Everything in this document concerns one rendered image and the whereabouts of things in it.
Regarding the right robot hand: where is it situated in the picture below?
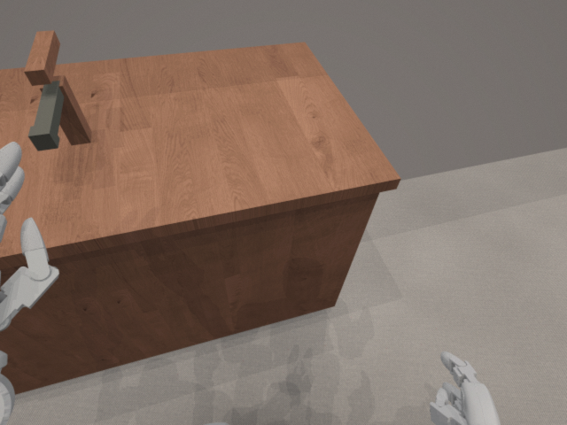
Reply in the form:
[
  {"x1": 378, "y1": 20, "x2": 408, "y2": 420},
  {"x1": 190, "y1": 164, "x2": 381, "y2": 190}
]
[{"x1": 430, "y1": 352, "x2": 501, "y2": 425}]

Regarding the counter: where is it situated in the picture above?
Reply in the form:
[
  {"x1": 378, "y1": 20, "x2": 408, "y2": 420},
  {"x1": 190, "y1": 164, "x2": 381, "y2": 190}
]
[{"x1": 0, "y1": 30, "x2": 401, "y2": 395}]

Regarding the left robot hand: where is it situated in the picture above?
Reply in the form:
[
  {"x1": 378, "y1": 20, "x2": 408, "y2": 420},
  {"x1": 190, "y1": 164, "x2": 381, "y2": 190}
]
[{"x1": 0, "y1": 142, "x2": 59, "y2": 332}]

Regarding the tap lever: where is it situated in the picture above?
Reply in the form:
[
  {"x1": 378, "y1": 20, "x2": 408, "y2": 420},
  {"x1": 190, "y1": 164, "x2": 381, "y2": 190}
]
[{"x1": 28, "y1": 81, "x2": 64, "y2": 151}]

